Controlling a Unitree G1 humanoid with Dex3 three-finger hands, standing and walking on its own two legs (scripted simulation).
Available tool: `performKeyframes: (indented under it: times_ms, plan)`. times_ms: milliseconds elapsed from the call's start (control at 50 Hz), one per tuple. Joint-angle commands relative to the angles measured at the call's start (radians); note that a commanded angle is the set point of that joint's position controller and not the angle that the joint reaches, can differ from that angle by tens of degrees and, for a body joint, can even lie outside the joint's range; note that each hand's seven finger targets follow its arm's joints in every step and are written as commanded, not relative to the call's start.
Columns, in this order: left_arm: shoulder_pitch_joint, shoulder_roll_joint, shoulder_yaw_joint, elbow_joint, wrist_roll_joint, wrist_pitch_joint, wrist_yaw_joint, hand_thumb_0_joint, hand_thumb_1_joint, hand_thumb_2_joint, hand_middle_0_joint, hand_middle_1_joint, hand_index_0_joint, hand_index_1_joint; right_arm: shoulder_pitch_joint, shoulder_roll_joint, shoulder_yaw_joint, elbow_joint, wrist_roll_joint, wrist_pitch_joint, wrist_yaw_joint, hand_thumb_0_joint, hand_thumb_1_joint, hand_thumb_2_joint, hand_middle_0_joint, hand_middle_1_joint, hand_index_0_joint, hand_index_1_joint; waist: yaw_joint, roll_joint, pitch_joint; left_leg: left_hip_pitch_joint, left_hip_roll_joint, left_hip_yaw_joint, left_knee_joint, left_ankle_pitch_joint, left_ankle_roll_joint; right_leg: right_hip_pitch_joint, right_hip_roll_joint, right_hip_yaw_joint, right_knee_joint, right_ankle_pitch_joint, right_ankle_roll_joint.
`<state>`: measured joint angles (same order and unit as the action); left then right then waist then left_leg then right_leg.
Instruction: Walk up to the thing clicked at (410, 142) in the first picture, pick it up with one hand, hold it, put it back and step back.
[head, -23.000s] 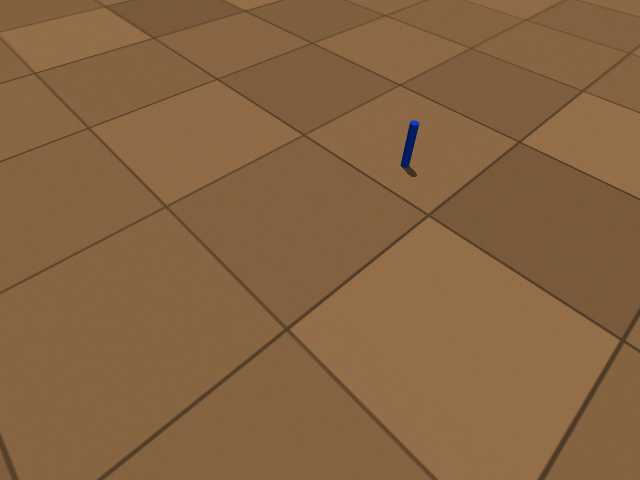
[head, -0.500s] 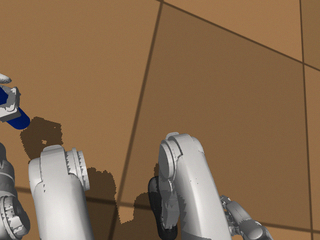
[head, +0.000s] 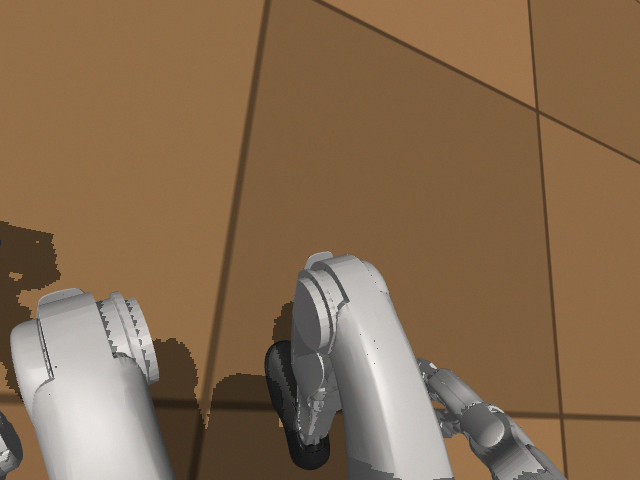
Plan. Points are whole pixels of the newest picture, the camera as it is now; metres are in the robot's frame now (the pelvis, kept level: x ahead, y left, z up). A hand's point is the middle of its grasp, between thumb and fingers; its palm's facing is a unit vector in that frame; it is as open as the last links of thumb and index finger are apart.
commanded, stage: lower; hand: left
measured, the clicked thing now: out of the picture +0.42 +0.31 -0.14
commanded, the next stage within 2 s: loosen in 0.58 s
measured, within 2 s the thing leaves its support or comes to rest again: rests again in 1.12 s
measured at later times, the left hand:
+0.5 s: hand out of the picture +0.43 +0.30 -0.15, palm faces +0.39 -0.92 -0.01, open 5.7 cm
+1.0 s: hand out of the picture +0.44 +0.30 -0.15, palm faces +0.38 -0.93 +0.01, open 7.4 cm
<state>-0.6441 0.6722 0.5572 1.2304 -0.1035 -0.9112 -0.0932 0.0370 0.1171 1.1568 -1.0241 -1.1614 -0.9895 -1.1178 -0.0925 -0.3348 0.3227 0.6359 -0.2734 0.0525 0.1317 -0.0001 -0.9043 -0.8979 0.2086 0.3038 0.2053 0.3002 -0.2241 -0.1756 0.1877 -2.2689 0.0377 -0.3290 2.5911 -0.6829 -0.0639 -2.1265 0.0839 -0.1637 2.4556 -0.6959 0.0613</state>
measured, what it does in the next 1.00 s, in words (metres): stands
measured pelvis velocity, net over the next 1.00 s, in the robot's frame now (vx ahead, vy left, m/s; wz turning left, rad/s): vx -0.01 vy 0.01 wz -0.05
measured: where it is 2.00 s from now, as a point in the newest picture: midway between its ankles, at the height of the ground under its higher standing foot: (220, 455)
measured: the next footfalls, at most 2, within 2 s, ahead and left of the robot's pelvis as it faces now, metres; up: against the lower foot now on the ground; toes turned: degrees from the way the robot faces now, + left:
none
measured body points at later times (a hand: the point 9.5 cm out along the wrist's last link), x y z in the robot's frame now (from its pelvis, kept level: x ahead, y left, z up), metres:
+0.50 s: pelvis +0.00 +0.01 +0.00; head +0.23 +0.16 +0.34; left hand +0.41 +0.35 -0.14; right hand +0.15 -0.25 -0.06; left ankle +0.08 +0.14 -0.26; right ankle +0.11 -0.12 -0.26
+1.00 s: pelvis -0.01 +0.01 -0.01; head +0.22 +0.17 +0.34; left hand +0.41 +0.35 -0.15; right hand +0.16 -0.24 -0.06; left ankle +0.08 +0.14 -0.26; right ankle +0.11 -0.12 -0.26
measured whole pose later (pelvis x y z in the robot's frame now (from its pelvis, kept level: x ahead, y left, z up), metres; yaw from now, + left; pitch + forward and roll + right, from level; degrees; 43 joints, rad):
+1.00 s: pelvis -0.01 +0.01 -0.01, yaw -3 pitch +14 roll -15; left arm -0.66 0.78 0.54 1.33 -0.11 -1.01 -0.05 0.01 0.00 0.77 -0.99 -0.93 -0.96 -0.91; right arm -0.15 -0.35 0.44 0.58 -0.32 0.04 0.14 0.00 -0.91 -0.89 0.21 0.30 0.21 0.30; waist -0.24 -0.24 0.26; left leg -2.25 0.04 -0.39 2.64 -0.69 -0.05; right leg -2.08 0.11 -0.20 2.45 -0.67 0.08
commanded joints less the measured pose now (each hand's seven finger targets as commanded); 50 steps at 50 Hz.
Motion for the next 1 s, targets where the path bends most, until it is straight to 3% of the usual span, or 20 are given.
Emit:
performKeyframes:
  times_ms: [0, 140, 240, 460, 640, 680, 760, 780, 820, 860, 980]
  plan:
    - [-0.275, 0.243, 0.015, -0.182, -0.013, -0.105, 0.011, 0.000, 0.590, 1.308, -1.374, -1.411, -1.375, -1.413, 0.076, -0.317, -0.077, -0.036, -0.015, 0.000, -0.015, 0.000, -0.901, -0.904, 0.200, 0.300, 0.200, 0.299, -0.052, 0.450, -0.634, 0.423, 0.036, 0.132, -0.258, 0.105, 0.043, 0.302, 0.023, -0.109, -0.223, 0.216, -0.075]
    - [-0.253, 0.273, 0.027, -0.138, -0.006, -0.124, 0.025, 0.000, 0.546, 1.293, -1.370, -1.405, -1.374, -1.407, 0.067, -0.330, -0.055, -0.046, -0.029, -0.001, -0.013, 0.000, -0.900, -0.903, 0.200, 0.299, 0.200, 0.299, -0.060, 0.458, -0.619, 0.432, 0.039, 0.120, -0.255, 0.111, 0.042, 0.318, 0.027, -0.119, -0.218, 0.227, -0.073]
    - [-0.258, 0.279, 0.010, -0.135, 0.006, -0.135, 0.034, 0.000, 0.554, 1.290, -1.354, -1.392, -1.359, -1.393, 0.047, -0.342, -0.045, -0.054, -0.035, 0.000, -0.011, 0.000, -0.897, -0.902, 0.200, 0.299, 0.200, 0.299, -0.069, 0.495, -0.583, 0.455, 0.042, 0.107, -0.269, 0.111, 0.034, 0.287, 0.028, -0.136, -0.203, 0.223, -0.076]
    - [-0.245, 0.302, 0.022, -0.111, -0.008, -0.150, 0.048, 0.000, 0.543, 1.284, -1.362, -1.378, -1.359, -1.386, 0.035, -0.348, -0.024, -0.057, -0.044, -0.006, -0.010, 0.000, -0.896, -0.901, 0.200, 0.300, 0.200, 0.299, -0.079, 0.453, -0.573, 0.418, 0.045, 0.102, -0.235, 0.111, 0.044, 0.329, 0.038, -0.138, -0.213, 0.244, -0.068]
    - [-0.234, 0.284, -0.001, -0.064, -0.005, -0.157, 0.049, 0.000, 0.556, 1.298, -1.368, -1.388, -1.369, -1.394, 0.014, -0.358, -0.012, -0.070, -0.051, -0.005, -0.010, 0.000, -0.891, -0.899, 0.200, 0.299, 0.200, 0.299, -0.095, 0.441, -0.537, 0.425, 0.050, 0.086, -0.243, 0.096, 0.042, 0.306, 0.042, -0.157, -0.208, 0.229, -0.067]
    - [-0.245, 0.298, 0.006, -0.046, -0.007, -0.161, 0.053, 0.000, 0.521, 1.196, -1.342, -1.334, -1.365, -1.316, 0.015, -0.355, -0.004, -0.074, -0.052, -0.005, -0.011, 0.000, -0.894, -0.894, 0.201, 0.300, 0.200, 0.300, -0.097, 0.416, -0.532, 0.401, 0.049, 0.085, -0.236, 0.089, 0.046, 0.322, 0.044, -0.160, -0.214, 0.225, -0.065]
    - [-0.232, 0.289, -0.002, -0.048, -0.014, -0.167, 0.041, 0.000, 0.309, 0.876, -1.161, -1.082, -1.186, -1.054, 0.000, -0.355, -0.003, -0.082, -0.052, -0.006, -0.013, 0.000, -0.905, -0.892, 0.201, 0.300, 0.200, 0.300, -0.088, 0.420, -0.537, 0.414, 0.051, 0.082, -0.241, 0.087, 0.043, 0.310, 0.048, -0.164, -0.212, 0.219, -0.067]
    - [-0.261, 0.288, -0.014, -0.061, -0.012, -0.170, 0.039, 0.000, 0.270, 0.816, -1.135, -1.043, -1.160, -1.014, 0.001, -0.357, -0.003, -0.077, -0.053, -0.007, -0.013, 0.000, -0.907, -0.892, 0.201, 0.300, 0.200, 0.300, -0.099, 0.437, -0.531, 0.422, 0.052, 0.080, -0.239, 0.088, 0.043, 0.302, 0.048, -0.163, -0.209, 0.223, -0.067]
    - [-0.246, 0.282, -0.014, -0.049, -0.012, -0.170, 0.041, 0.000, 0.132, 0.720, -1.112, -0.986, -1.138, -0.955, 0.000, -0.356, 0.000, -0.079, -0.054, -0.008, -0.013, 0.000, -0.909, -0.891, 0.201, 0.300, 0.200, 0.300, -0.098, 0.435, -0.526, 0.424, 0.051, 0.078, -0.244, 0.088, 0.041, 0.304, 0.048, -0.166, -0.208, 0.225, -0.068]
    - [-0.255, 0.297, -0.008, -0.047, -0.010, -0.168, 0.043, 0.000, -0.027, 0.678, -0.973, -0.868, -0.979, -0.861, 0.001, -0.355, 0.001, -0.080, -0.053, -0.005, -0.013, 0.000, -0.909, -0.896, 0.200, 0.300, 0.200, 0.300, -0.092, 0.440, -0.514, 0.413, 0.051, 0.078, -0.249, 0.077, 0.041, 0.300, 0.048, -0.168, -0.208, 0.211, -0.069]
    - [-0.240, 0.293, -0.007, -0.056, -0.009, -0.165, 0.045, 0.000, -0.255, 0.437, -0.745, -0.616, -0.745, -0.612, -0.012, -0.355, 0.004, -0.090, -0.054, -0.004, -0.013, 0.000, -0.914, -0.897, 0.201, 0.300, 0.200, 0.300, -0.083, 0.449, -0.521, 0.429, 0.052, 0.075, -0.251, 0.099, 0.039, 0.301, 0.049, -0.170, -0.204, 0.227, -0.069]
